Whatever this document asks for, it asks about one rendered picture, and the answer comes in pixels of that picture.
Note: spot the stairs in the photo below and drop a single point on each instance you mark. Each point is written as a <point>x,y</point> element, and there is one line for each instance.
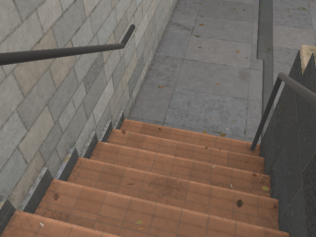
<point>151,180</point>

